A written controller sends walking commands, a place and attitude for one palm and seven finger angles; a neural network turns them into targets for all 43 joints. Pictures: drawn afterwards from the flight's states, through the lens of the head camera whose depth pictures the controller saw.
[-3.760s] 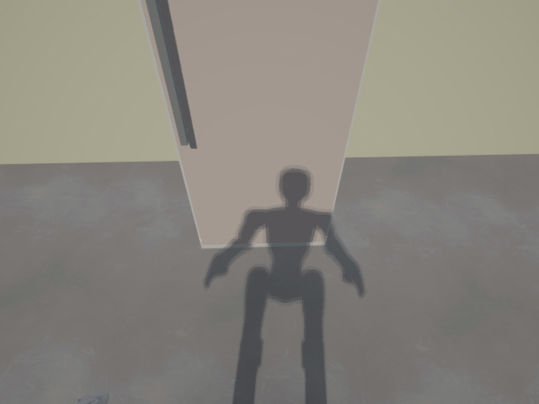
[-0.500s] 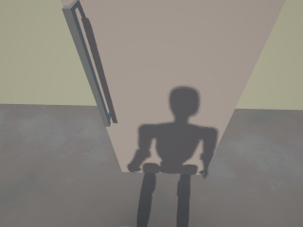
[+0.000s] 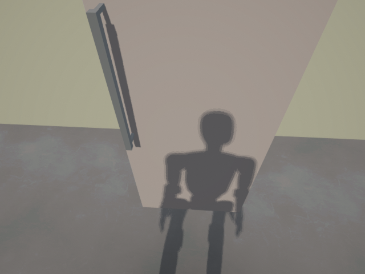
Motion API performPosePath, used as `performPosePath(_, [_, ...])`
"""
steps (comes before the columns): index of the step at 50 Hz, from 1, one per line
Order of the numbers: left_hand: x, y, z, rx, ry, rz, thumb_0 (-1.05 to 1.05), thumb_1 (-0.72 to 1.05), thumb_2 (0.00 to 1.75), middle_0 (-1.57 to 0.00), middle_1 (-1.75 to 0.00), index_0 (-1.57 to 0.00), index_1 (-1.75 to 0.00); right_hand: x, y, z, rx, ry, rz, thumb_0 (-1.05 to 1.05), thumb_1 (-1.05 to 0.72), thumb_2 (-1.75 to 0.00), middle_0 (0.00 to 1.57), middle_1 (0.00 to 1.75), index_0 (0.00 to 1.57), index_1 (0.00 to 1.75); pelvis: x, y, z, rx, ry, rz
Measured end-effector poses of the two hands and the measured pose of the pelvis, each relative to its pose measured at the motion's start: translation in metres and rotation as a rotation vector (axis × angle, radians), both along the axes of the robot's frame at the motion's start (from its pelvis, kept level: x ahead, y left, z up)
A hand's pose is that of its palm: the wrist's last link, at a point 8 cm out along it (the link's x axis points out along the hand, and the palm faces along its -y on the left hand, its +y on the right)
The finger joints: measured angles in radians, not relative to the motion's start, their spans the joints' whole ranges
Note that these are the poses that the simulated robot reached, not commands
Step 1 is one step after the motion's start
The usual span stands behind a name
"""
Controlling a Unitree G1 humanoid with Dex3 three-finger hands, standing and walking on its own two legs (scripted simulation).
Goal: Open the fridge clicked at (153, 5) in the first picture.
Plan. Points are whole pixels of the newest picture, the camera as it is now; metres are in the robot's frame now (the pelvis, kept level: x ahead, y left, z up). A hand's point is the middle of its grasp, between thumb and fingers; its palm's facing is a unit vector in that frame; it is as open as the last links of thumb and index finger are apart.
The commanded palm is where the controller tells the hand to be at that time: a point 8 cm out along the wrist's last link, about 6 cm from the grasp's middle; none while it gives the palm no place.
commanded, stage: come to a stop and stand still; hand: left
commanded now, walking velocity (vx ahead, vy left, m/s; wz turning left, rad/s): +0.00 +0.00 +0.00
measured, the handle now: (118, 92) +0.53 +0.22 +0.11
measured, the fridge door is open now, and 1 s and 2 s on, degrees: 0 0 0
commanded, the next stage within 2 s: look again from close up in 0.42 s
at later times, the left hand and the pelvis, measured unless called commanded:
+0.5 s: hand out of the picture +0.03 +0.19 -0.16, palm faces +0.03 -0.97 -0.23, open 7.4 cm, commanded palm none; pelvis +0.02 +0.01 +0.00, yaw +0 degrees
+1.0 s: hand out of the picture +0.05 +0.18 -0.17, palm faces +0.02 -0.98 -0.22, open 7.4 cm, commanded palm none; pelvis +0.03 -0.01 +0.00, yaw +0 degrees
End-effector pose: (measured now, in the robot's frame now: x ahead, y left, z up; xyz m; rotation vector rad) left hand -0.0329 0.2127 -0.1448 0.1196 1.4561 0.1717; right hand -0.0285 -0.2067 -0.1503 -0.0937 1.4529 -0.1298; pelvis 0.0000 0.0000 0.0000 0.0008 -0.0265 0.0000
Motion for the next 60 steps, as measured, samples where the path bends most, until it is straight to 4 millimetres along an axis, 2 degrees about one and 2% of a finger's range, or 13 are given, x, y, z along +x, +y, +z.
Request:
performPosePath(5, [-0.005,0.003,-0.003,-0.002,0.002,-0.011,0.00,0.91,0.90,-0.21,-0.30,-0.20,-0.30,0.004,0.002,-0.007,-0.003,-0.060,-0.003,0.00,-0.91,-0.90,0.20,0.30,0.20,0.30,0.001,0.008,-0.006,0.005,0.004,0.005])
performPosePath(17, [0.039,0.020,0.010,0.047,-0.115,-0.031,0.01,0.92,0.90,-0.20,-0.30,-0.19,-0.29,0.025,0.020,-0.010,0.048,-0.107,0.024,0.00,-0.91,-0.90,0.20,0.30,0.20,0.30,0.010,0.012,-0.002,0.023,0.001,0.002])
performPosePath(25, [0.054,0.021,0.013,0.055,-0.119,-0.041,0.01,0.92,0.90,-0.20,-0.30,-0.19,-0.29,0.031,0.009,-0.008,0.030,-0.084,0.035,0.00,-0.91,-0.90,0.20,0.30,0.20,0.30,0.016,0.008,-0.001,0.022,0.000,0.003])
performPosePath(39, [0.067,0.013,0.010,0.039,-0.104,-0.046,0.01,0.92,0.90,-0.20,-0.30,-0.20,-0.30,0.046,-0.018,-0.001,-0.026,-0.060,0.046,0.00,-0.91,-0.90,0.20,0.30,0.20,0.30,0.026,-0.001,0.001,0.017,-0.004,0.004])
performPosePath(50, [0.075,0.011,0.010,0.038,-0.113,-0.047,0.00,0.91,0.90,-0.20,-0.30,-0.20,-0.30,0.060,-0.020,0.001,-0.025,-0.078,0.057,0.00,-0.91,-0.90,0.20,0.30,0.20,0.30,0.030,-0.005,0.002,0.013,-0.003,0.005])
performPosePath(60, [0.078,0.009,0.011,0.041,-0.120,-0.044,0.00,0.91,0.90,-0.20,-0.30,-0.20,-0.30,0.063,-0.019,0.000,-0.018,-0.077,0.058,0.00,-0.91,-0.90,0.20,0.30,0.20,0.30,0.032,-0.008,0.002,0.013,-0.003,0.007])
